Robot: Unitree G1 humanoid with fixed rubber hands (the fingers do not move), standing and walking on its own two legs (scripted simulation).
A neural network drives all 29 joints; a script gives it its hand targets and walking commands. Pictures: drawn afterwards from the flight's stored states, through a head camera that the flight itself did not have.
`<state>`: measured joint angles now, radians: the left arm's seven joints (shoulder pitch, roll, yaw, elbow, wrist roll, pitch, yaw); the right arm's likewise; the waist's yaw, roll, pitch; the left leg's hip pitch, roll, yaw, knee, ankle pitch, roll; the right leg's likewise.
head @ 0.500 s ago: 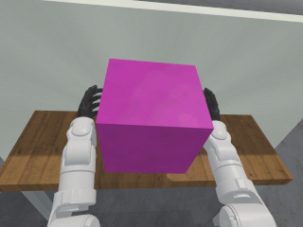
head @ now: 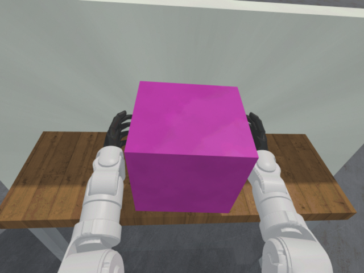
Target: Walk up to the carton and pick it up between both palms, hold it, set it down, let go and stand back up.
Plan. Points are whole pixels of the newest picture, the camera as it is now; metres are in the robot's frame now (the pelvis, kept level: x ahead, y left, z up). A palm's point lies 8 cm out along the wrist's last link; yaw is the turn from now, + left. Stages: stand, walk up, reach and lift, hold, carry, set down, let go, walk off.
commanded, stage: set down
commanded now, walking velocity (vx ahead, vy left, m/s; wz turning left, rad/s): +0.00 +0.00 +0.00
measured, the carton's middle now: (185, 149) +0.40 -0.03 +0.08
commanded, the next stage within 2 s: none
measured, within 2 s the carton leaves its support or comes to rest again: rests again in 1.52 s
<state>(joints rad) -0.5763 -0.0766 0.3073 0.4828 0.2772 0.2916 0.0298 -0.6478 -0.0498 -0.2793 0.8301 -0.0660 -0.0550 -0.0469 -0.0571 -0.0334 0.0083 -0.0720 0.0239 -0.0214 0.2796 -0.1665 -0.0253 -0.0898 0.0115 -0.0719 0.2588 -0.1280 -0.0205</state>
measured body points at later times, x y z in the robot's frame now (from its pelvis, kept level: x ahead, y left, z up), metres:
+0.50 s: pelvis +0.00 +0.00 +0.00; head +0.01 +0.01 +0.45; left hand +0.40 +0.13 +0.08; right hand +0.40 -0.20 +0.09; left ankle -0.01 +0.13 -0.75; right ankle +0.01 -0.10 -0.75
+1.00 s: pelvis +0.01 +0.00 +0.00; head +0.03 +0.00 +0.45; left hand +0.41 +0.10 +0.06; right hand +0.39 -0.23 +0.07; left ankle -0.01 +0.13 -0.75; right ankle +0.01 -0.10 -0.75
